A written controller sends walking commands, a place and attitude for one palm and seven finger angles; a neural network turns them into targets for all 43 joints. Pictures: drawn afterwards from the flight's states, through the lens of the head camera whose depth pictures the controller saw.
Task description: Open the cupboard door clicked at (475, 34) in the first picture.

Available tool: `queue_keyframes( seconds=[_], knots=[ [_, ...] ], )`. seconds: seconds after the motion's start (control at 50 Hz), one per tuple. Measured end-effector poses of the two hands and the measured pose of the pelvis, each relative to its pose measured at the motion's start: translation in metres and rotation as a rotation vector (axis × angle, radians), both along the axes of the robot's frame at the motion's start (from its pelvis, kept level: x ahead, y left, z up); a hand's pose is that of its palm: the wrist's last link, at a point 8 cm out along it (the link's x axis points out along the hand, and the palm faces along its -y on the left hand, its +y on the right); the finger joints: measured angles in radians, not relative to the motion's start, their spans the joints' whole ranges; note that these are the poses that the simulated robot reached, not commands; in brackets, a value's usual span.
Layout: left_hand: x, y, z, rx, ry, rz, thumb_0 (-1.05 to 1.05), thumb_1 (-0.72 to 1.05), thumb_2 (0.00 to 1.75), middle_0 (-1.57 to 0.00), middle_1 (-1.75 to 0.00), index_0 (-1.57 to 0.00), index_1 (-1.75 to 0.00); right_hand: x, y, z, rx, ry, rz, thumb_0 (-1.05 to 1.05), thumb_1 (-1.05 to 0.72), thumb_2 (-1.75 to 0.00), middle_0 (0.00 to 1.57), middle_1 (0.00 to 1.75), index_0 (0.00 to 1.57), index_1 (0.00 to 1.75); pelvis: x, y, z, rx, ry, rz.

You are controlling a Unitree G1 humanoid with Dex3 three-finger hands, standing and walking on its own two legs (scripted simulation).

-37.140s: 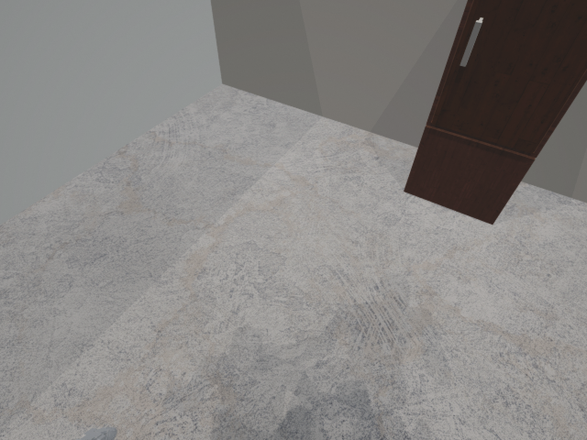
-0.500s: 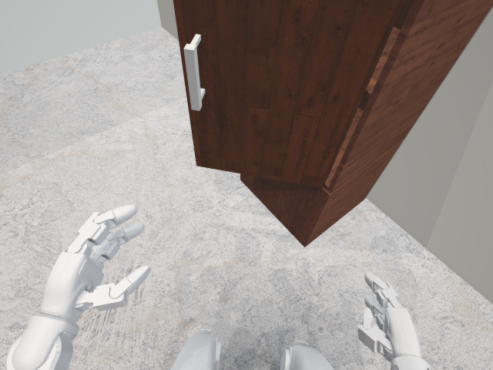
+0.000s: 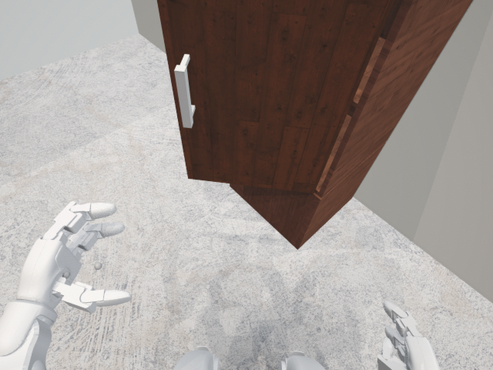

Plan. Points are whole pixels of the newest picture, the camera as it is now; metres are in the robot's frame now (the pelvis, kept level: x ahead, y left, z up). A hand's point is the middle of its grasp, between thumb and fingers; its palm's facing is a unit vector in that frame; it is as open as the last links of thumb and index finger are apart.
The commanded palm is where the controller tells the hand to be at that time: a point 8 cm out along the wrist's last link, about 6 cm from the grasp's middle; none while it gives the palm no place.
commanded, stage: raise the hand with hooked fingers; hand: left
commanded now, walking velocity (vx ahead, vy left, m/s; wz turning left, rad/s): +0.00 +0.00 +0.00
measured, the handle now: (187, 92) +0.63 +0.16 +0.07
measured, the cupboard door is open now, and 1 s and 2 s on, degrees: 41 41 41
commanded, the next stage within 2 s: move the hooked fingers beside the handle in 1.00 s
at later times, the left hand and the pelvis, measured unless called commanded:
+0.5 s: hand (68, 222) +0.30 +0.27 +0.09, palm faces -0.04 -1.00 -0.05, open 14.0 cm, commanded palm +0.27 +0.32 +0.09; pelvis +0.01 +0.00 +0.01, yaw +0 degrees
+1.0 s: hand (79, 224) +0.29 +0.26 +0.09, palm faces -0.04 -1.00 -0.03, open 14.0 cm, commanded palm +0.27 +0.30 +0.09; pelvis +0.01 -0.02 +0.02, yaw +0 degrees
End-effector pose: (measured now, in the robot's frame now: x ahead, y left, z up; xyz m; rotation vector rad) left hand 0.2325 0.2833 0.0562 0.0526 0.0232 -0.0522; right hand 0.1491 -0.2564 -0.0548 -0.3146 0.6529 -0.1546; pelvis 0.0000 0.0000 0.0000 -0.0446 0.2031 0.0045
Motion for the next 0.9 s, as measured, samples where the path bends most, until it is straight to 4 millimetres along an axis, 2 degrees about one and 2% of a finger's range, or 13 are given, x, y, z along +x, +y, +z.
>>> queue_keyframes(
  seconds=[0.12, 0.24, 0.36, 0.56, 0.72, 0.9],
  knots=[
    [0.009, 0.016, 0.006, -0.004, 0.005, 0.025, 0.00, -0.33, 0.37, -0.29, -1.09, -0.29, -1.09, 0.025, 0.018, 0.008, 0.026, -0.039, 0.052, 0.02, -0.90, -0.90, 0.20, 0.30, 0.20, 0.30, 0.004, 0.001, 0.004, -0.005, -0.008, 0.006],
    [0.019, 0.027, 0.015, -0.005, 0.008, 0.021, -0.01, -0.44, 0.32, -0.30, -1.16, -0.30, -1.16, 0.034, 0.031, 0.008, 0.052, -0.033, 0.082, 0.01, -0.90, -0.90, 0.20, 0.30, 0.20, 0.30, 0.008, 0.001, 0.008, -0.008, -0.012, 0.009],
    [0.031, 0.036, 0.024, -0.006, 0.007, 0.019, -0.01, -0.48, 0.30, -0.30, -1.19, -0.30, -1.19, 0.027, 0.030, 0.004, 0.058, 0.008, 0.073, 0.01, -0.90, -0.90, 0.21, 0.30, 0.20, 0.30, 0.011, 0.000, 0.011, -0.007, -0.014, 0.007],
    [0.049, 0.046, 0.039, -0.012, -0.005, 0.016, -0.01, -0.50, 0.30, -0.31, -1.20, -0.31, -1.20, 0.003, 0.008, 0.002, 0.034, 0.076, 0.015, 0.01, -0.90, -0.90, 0.20, 0.30, 0.20, 0.30, 0.012, -0.004, 0.016, 0.001, -0.018, -0.002],
    [0.051, 0.033, 0.034, -0.024, 0.004, -0.010, -0.01, -0.50, 0.30, -0.30, -1.20, -0.30, -1.20, -0.009, -0.007, 0.005, 0.021, 0.086, -0.016, 0.02, -0.90, -0.90, 0.20, 0.30, 0.20, 0.30, 0.010, -0.008, 0.018, 0.008, -0.018, -0.012],
    [0.045, 0.028, 0.034, -0.018, -0.007, 0.012, -0.01, -0.50, 0.30, -0.31, -1.20, -0.31, -1.20, -0.008, -0.007, 0.005, 0.033, 0.073, -0.013, 0.02, -0.90, -0.90, 0.20, 0.30, 0.20, 0.30, 0.008, -0.013, 0.018, 0.010, -0.027, -0.009]
  ],
)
